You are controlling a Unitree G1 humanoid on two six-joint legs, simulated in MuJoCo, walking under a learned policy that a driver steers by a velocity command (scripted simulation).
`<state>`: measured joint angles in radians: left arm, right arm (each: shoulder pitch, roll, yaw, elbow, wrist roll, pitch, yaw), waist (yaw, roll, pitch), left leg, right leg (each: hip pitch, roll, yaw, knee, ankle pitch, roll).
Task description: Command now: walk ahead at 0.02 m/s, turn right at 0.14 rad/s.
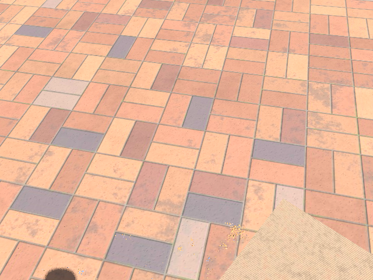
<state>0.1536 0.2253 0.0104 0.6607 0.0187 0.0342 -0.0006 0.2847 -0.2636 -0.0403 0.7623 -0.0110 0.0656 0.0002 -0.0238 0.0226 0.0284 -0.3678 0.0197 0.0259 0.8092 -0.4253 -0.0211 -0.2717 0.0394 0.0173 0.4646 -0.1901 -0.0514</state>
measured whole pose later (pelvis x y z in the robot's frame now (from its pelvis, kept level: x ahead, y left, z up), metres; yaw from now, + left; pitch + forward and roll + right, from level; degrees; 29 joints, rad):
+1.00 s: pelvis +0.06 -0.02 +0.00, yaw +0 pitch +1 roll +1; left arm 0.21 0.24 0.06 0.95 0.02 -0.05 -0.02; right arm 0.37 -0.24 -0.08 1.06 -0.01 -0.04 -0.01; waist -0.01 0.03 -0.04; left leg -0.10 0.01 0.01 0.42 -0.35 0.05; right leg -0.27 -0.02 -0.09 0.50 -0.31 -0.05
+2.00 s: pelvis +0.83 +0.14 -0.02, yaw +43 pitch +2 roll -2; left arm 0.13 0.27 0.03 0.72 0.06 -0.08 0.01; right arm 0.32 -0.35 -0.08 0.85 -0.01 -0.06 0.01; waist -0.05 0.03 0.05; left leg -0.29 -0.09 -0.09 1.27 -0.33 0.13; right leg -0.41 -0.02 -0.03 0.58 -0.20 0.02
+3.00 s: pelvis +1.46 +0.76 -0.01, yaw +19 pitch +0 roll -1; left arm 0.36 0.32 0.07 0.83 0.00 -0.01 -0.01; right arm 0.01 -0.22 0.03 0.61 -0.05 -0.05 -0.02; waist 0.06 -0.01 0.12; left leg -0.68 0.10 -0.13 1.12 -0.33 -0.07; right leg -0.26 0.24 0.06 0.45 -0.17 -0.19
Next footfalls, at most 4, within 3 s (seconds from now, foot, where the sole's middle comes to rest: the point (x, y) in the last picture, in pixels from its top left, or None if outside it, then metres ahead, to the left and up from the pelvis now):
0.10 left None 0.03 0.12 -0.78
1.00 right None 0.12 -0.12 -0.78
1.48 left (186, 274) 0.52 0.05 -0.78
1.90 right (172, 165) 1.00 0.10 -0.78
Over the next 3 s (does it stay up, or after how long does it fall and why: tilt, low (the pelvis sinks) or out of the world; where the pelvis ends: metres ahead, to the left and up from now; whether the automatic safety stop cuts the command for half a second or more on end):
stays up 1.46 0.76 -0.01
